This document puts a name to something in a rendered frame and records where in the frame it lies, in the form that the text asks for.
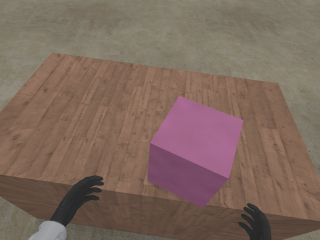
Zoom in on pedestal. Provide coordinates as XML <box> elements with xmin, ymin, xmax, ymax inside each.
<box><xmin>0</xmin><ymin>52</ymin><xmax>320</xmax><ymax>240</ymax></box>

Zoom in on left robot hand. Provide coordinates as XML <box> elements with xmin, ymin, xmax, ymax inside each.
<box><xmin>50</xmin><ymin>175</ymin><xmax>104</xmax><ymax>227</ymax></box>

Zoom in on right robot hand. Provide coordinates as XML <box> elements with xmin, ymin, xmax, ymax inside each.
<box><xmin>238</xmin><ymin>203</ymin><xmax>272</xmax><ymax>240</ymax></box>

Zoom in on carton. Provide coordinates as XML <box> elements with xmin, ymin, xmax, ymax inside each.
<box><xmin>147</xmin><ymin>96</ymin><xmax>244</xmax><ymax>208</ymax></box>

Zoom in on left robot forearm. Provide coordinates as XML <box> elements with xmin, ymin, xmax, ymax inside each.
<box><xmin>28</xmin><ymin>220</ymin><xmax>67</xmax><ymax>240</ymax></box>

